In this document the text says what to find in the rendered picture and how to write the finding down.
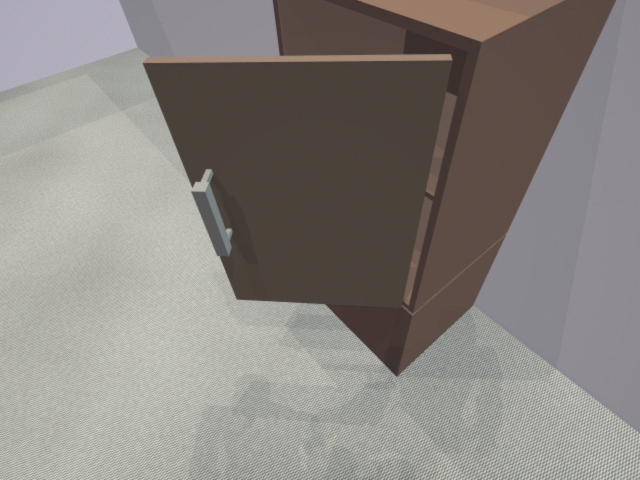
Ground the handle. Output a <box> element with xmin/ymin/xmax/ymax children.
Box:
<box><xmin>191</xmin><ymin>169</ymin><xmax>233</xmax><ymax>256</ymax></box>

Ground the cupboard door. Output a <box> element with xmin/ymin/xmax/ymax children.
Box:
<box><xmin>143</xmin><ymin>54</ymin><xmax>453</xmax><ymax>308</ymax></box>

